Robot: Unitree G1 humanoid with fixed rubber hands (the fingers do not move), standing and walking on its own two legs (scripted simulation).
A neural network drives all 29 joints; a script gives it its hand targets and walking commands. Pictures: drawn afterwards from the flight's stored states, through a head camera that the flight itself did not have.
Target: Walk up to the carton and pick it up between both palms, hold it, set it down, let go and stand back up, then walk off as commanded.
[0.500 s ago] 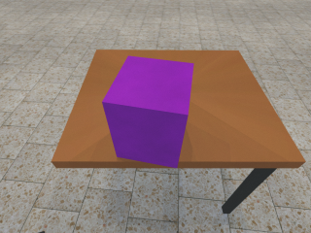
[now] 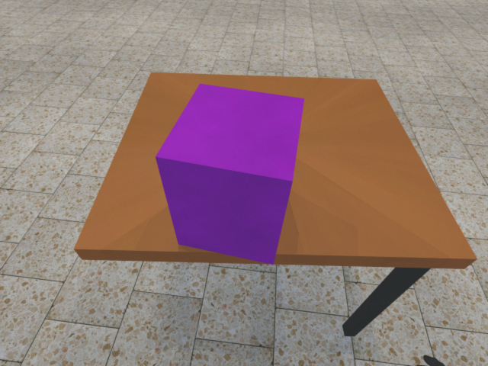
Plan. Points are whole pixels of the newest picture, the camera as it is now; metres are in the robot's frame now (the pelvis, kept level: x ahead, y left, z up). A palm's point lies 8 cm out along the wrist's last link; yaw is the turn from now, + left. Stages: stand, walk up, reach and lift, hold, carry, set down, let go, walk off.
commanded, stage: walk up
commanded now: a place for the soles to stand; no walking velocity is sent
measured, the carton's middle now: (237, 176) +0.46 +0.02 +0.05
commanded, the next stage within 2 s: reach and lift in 0.68 s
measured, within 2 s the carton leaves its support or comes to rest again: neither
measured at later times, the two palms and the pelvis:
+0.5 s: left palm out of the picture +0.09 +0.30 -0.10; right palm out of the picture +0.05 -0.33 -0.09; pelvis -0.02 -0.01 +0.00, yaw +0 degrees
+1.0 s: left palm (92, 349) +0.19 +0.26 -0.08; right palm out of the picture +0.16 -0.30 -0.08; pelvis +0.00 -0.01 -0.02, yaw +1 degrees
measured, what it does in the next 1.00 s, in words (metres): stands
